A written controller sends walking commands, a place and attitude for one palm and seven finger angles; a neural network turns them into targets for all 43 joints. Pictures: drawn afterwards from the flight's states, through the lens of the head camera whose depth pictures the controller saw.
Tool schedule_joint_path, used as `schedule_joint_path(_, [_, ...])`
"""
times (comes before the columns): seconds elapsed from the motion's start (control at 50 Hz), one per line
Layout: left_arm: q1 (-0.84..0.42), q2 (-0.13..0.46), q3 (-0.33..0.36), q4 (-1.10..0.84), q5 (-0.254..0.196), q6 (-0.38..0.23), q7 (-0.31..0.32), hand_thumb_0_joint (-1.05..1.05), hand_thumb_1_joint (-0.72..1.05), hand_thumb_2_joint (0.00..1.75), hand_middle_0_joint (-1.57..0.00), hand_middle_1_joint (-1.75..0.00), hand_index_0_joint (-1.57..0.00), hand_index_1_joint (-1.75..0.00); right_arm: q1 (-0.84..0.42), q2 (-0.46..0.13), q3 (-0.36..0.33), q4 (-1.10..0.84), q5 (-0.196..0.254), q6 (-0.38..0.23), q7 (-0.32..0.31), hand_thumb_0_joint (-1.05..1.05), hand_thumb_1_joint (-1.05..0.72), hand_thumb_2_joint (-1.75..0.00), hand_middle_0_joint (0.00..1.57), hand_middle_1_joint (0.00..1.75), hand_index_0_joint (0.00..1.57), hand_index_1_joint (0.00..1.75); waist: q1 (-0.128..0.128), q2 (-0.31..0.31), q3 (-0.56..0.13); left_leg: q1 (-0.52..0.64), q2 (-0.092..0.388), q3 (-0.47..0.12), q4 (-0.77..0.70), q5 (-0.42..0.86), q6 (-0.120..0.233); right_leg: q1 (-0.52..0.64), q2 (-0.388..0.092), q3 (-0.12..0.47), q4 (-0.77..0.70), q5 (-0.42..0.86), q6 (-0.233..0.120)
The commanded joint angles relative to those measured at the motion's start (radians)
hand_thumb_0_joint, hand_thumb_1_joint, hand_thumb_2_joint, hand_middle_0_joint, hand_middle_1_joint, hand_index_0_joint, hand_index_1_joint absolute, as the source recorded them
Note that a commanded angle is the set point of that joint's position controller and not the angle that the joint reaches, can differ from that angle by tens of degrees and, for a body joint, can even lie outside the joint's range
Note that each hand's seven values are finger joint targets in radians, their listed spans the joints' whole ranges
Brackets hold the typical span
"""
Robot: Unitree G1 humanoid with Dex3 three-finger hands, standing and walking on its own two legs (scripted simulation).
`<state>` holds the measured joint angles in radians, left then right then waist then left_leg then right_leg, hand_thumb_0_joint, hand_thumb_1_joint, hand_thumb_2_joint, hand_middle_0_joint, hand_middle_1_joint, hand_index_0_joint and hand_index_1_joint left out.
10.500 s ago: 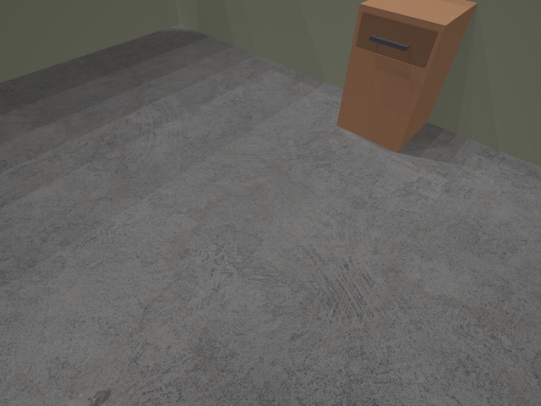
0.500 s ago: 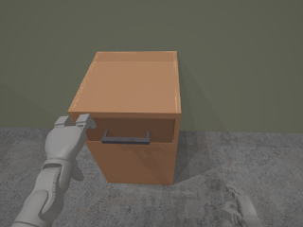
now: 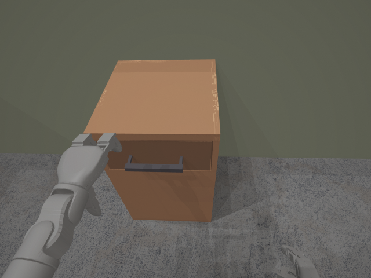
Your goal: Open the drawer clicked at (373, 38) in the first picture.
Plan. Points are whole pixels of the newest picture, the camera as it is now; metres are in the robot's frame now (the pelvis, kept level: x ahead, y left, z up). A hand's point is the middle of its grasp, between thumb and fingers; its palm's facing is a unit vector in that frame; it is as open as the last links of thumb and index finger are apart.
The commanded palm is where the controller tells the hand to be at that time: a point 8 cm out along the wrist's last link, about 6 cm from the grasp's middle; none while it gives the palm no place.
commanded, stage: raise the hand with hooked fingers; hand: left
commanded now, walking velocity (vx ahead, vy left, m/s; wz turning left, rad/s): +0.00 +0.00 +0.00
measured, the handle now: (154, 163) +0.50 +0.18 -0.16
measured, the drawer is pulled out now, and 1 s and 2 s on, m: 0.00 0.00 0.00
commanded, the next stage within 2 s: move the hooked fingers above the handle in 0.04 s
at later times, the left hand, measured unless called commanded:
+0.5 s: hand (117, 169) +0.34 +0.21 +0.03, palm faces +0.06 -0.10 -0.99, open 13.8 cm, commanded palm +0.32 +0.22 +0.09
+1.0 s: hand (132, 164) +0.40 +0.20 -0.03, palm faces +0.04 -0.02 -1.00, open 13.8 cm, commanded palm +0.37 +0.19 +0.02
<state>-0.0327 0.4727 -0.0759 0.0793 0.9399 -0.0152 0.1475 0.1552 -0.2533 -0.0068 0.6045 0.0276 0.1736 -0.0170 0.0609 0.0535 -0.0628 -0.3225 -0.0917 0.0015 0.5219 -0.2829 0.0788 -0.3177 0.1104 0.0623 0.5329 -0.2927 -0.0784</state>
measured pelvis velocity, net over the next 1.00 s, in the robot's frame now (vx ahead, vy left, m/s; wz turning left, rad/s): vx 0.00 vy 0.00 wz -0.01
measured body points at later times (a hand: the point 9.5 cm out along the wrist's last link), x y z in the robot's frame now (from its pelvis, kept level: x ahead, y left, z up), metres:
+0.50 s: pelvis +0.00 +0.01 -0.01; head +0.03 +0.00 +0.44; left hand +0.33 +0.21 +0.09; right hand +0.18 -0.22 -0.12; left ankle -0.01 +0.07 -0.73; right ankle -0.02 -0.07 -0.73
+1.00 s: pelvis +0.00 +0.00 -0.03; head +0.06 -0.01 +0.42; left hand +0.39 +0.20 +0.03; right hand +0.11 -0.26 -0.16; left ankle -0.01 +0.07 -0.73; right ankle -0.02 -0.07 -0.73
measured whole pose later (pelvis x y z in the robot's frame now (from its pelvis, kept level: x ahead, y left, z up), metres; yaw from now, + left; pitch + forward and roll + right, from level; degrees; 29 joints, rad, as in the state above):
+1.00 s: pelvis +0.00 +0.00 -0.03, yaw +0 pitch +16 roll +0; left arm -0.43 0.30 -0.15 0.74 1.08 0.09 0.46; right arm 0.23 -0.25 -0.05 0.64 0.01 0.19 0.02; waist -0.03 0.05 -0.17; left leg -0.65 -0.09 0.02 0.77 -0.38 0.08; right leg -0.65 0.12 0.05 0.77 -0.39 -0.07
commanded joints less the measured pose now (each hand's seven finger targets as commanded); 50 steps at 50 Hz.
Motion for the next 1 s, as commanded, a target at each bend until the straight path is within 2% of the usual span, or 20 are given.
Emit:
schedule_joint_path(0.0, [-0.324,0.183,0.13,-0.146,-0.002,0.033,0.081,0.0,-0.5,0.3,-0.3,-1.2,-0.3,-1.2,-0.139,-0.092,-0.041,-0.154,0.01,-0.059,0.001,0.0,-0.9,-0.9,0.2,0.3,0.2,0.3,-0.008,0.003,-0.232,0.104,0.051,-0.04,-0.039,0.26,-0.029,0.077,-0.068,0.045,-0.068,0.211,0.011])
schedule_joint_path(0.1, [-0.28,0.151,0.07,-0.111,-0.017,0.096,0.016,0.0,-0.5,0.3,-0.3,-1.2,-0.3,-1.2,-0.145,-0.103,-0.037,-0.167,0.019,-0.047,0.005,0.0,-0.9,-0.9,0.2,0.3,0.2,0.3,-0.014,-0.065,-0.225,0.11,0.054,-0.038,-0.055,0.276,-0.026,0.109,-0.074,0.04,-0.082,0.239,0.02])
schedule_joint_path(0.16, [-0.289,0.135,0.045,-0.058,-0.019,0.094,-0.028,0.0,-0.5,0.3,-0.3,-1.2,-0.3,-1.2,-0.139,-0.107,-0.03,-0.163,0.018,-0.042,0.003,0.0,-0.9,-0.9,0.2,0.3,0.2,0.3,-0.024,-0.126,-0.181,0.093,0.052,-0.034,-0.055,0.272,-0.021,0.09,-0.074,0.031,-0.092,0.261,0.027])
schedule_joint_path(0.22, [-0.363,0.108,0.015,-0.029,-0.008,0.054,-0.045,0.0,-0.5,0.3,-0.3,-1.2,-0.3,-1.2,-0.124,-0.105,-0.028,-0.16,0.014,-0.044,0.003,0.0,-0.9,-0.9,0.2,0.3,0.2,0.3,-0.037,-0.107,-0.142,0.084,0.053,-0.036,-0.047,0.234,-0.022,0.028,-0.073,0.026,-0.092,0.207,0.024])
schedule_joint_path(0.3, [-0.481,0.114,0.027,-0.116,0.045,-0.029,0.021,0.0,-0.5,0.3,-0.3,-1.2,-0.3,-1.2,-0.096,-0.093,-0.043,-0.163,-0.008,-0.058,0.005,0.0,-0.9,-0.9,0.2,0.3,0.2,0.3,-0.027,0.045,-0.236,0.142,0.062,-0.049,-0.002,0.276,-0.04,-0.034,-0.061,0.028,-0.045,0.16,-0.001])
schedule_joint_path(0.34, [-0.49,0.124,0.057,-0.116,0.07,-0.047,0.072,0.0,-0.5,0.3,-0.3,-1.2,-0.3,-1.2,-0.079,-0.09,-0.051,-0.158,-0.018,-0.061,0.007,0.0,-0.9,-0.9,0.2,0.3,0.2,0.3,-0.02,0.07,-0.28,0.145,0.07,-0.053,0.028,0.313,-0.057,-0.064,-0.052,0.029,-0.01,0.16,-0.012])
schedule_joint_path(0.38, [-0.513,0.145,0.089,-0.092,0.094,-0.039,0.122,0.0,-0.5,0.3,-0.3,-1.2,-0.3,-1.2,-0.067,-0.096,-0.057,-0.148,-0.024,-0.059,0.009,0.0,-0.9,-0.9,0.2,0.3,0.2,0.3,-0.019,0.063,-0.331,0.137,0.075,-0.06,0.056,0.352,-0.073,-0.095,-0.043,0.028,0.026,0.164,-0.018])
schedule_joint_path(0.4, [-0.515,0.094,0.054,-0.064,0.087,-0.029,0.143,0.0,-0.5,0.3,-0.3,-1.2,-0.3,-1.2,-0.061,-0.089,-0.058,-0.146,-0.019,-0.059,0.013,0.0,-0.9,-0.9,0.2,0.3,0.2,0.3,-0.029,0.048,-0.326,0.13,0.075,-0.065,0.062,0.364,-0.075,-0.105,-0.047,0.006,0.039,0.173,-0.014])
schedule_joint_path(0.44, [-0.497,0.065,0.045,0.028,0.084,0.011,0.172,0.0,-0.5,0.3,-0.3,-1.2,-0.3,-1.2,-0.059,-0.091,-0.061,-0.136,-0.012,-0.055,0.017,0.0,-0.9,-0.9,0.2,0.3,0.2,0.3,-0.033,-0.007,-0.323,0.1,0.078,-0.059,0.076,0.369,-0.073,-0.119,-0.045,-0.004,0.052,0.192,-0.007])
schedule_joint_path(0.48, [-0.493,0.099,0.075,0.138,0.095,0.066,0.189,0.0,-0.5,0.3,-0.3,-1.2,-0.3,-1.2,-0.058,-0.105,-0.058,-0.123,-0.008,-0.042,0.019,0.0,-0.9,-0.9,0.2,0.3,0.2,0.3,-0.021,-0.053,-0.33,0.053,0.074,-0.058,0.072,0.364,-0.073,-0.1,-0.042,0.001,0.062,0.216,-0.006])
schedule_joint_path(0.54, [-0.52,-0.022,-0.054,0.2,0.09,0.135,0.178,0.0,-0.5,0.3,-0.3,-1.2,-0.3,-1.2,-0.043,-0.105,-0.063,-0.127,0.006,-0.03,0.025,0.0,-0.9,-0.9,0.2,0.3,0.2,0.3,-0.05,-0.076,-0.34,0.063,0.078,-0.052,0.079,0.389,-0.068,-0.102,-0.05,-0.01,0.06,0.256,0.006])
schedule_joint_path(0.6, [-0.536,-0.063,-0.109,0.251,0.074,0.153,0.143,0.0,-0.5,0.3,-0.3,-1.2,-0.3,-1.2,-0.02,-0.115,-0.067,-0.128,0.009,-0.019,0.02,0.0,-0.9,-0.9,0.2,0.3,0.2,0.3,-0.074,-0.103,-0.34,0.064,0.076,-0.054,0.088,0.39,-0.053,-0.094,-0.052,0.001,0.05,0.281,0.012])
schedule_joint_path(0.62, [-0.557,-0.044,-0.095,0.254,0.078,0.143,0.134,0.0,-0.5,0.3,-0.3,-1.2,-0.3,-1.2,-0.011,-0.117,-0.067,-0.126,0.007,-0.018,0.018,0.0,-0.9,-0.9,0.2,0.3,0.2,0.3,-0.073,-0.124,-0.356,0.061,0.077,-0.057,0.09,0.393,-0.049,-0.088,-0.054,0.001,0.052,0.288,0.014])
schedule_joint_path(0.64, [-0.583,-0.076,-0.13,0.237,0.073,0.127,0.124,0.0,-0.5,0.3,-0.3,-1.2,-0.3,-1.2,-0.008,-0.116,-0.07,-0.129,0.003,-0.018,0.015,0.0,-0.9,-0.9,0.2,0.3,0.2,0.3,-0.084,-0.105,-0.353,0.066,0.075,-0.052,0.094,0.384,-0.04,-0.09,-0.058,0.004,0.049,0.293,0.015])
schedule_joint_path(0.68, [-0.652,-0.001,-0.069,0.213,0.09,0.075,0.13,0.0,-0.5,0.3,-0.3,-1.2,-0.3,-1.2,0.003,-0.12,-0.073,-0.122,-0.006,-0.018,0.007,0.0,-0.9,-0.9,0.2,0.3,0.2,0.3,-0.075,-0.087,-0.381,0.063,0.073,-0.059,0.103,0.38,-0.035,-0.094,-0.055,0.024,0.058,0.289,0.011])
schedule_joint_path(0.76, [-0.686,0.035,-0.001,0.225,0.133,-0.018,0.211,0.0,-0.5,0.3,-0.3,-1.2,-0.3,-1.2,0.036,-0.099,-0.078,-0.097,-0.02,-0.026,0.007,0.0,-0.9,-0.9,0.2,0.3,0.2,0.3,-0.064,0.03,-0.406,0.07,0.075,-0.066,0.149,0.449,-0.053,-0.172,-0.049,0.017,0.112,0.281,-0.003])
schedule_joint_path(0.82, [-0.672,0.064,0.062,0.336,0.15,-0.007,0.292,0.0,-0.5,0.3,-0.3,-1.2,-0.3,-1.2,0.049,-0.102,-0.078,-0.084,-0.029,-0.026,0.014,0.0,-0.9,-0.9,0.2,0.3,0.2,0.3,-0.056,-0.001,-0.383,-0.03,0.069,-0.054,0.174,0.395,-0.055,-0.195,-0.043,0.006,0.148,0.266,-0.008])
schedule_joint_path(0.88, [-0.669,0.038,0.06,0.462,0.164,0.06,0.356,0.0,-0.5,0.3,-0.3,-1.2,-0.3,-1.2,0.054,-0.107,-0.082,-0.077,-0.033,-0.024,0.028,0.0,-0.9,-0.9,0.2,0.3,0.2,0.3,-0.056,-0.038,-0.402,-0.102,0.061,-0.042,0.195,0.355,-0.054,-0.202,-0.039,0.017,0.171,0.273,-0.009])
schedule_joint_path(0.92, [-0.682,-0.015,0.007,0.512,0.156,0.111,0.365,0.0,-0.5,0.3,-0.3,-1.2,-0.3,-1.2,0.071,-0.113,-0.087,-0.079,-0.029,-0.021,0.036,0.0,-0.9,-0.9,0.2,0.3,0.2,0.3,-0.075,-0.051,-0.429,-0.108,0.061,-0.034,0.204,0.345,-0.05,-0.198,-0.04,0.008,0.17,0.289,-0.001])
schedule_joint_path(0.98, [-0.788,-0.101,-0.088,0.589,0.13,0.157,0.329,0.0,-0.5,0.3,-0.3,-1.2,-0.3,-1.2,0.088,-0.121,-0.093,-0.069,-0.017,-0.015,0.034,0.0,-0.9,-0.9,0.2,0.3,0.2,0.3,-0.135,-0.117,-0.428,-0.126,0.064,-0.029,0.21,0.293,-0.032,-0.198,-0.043,0.015,0.146,0.289,0.017])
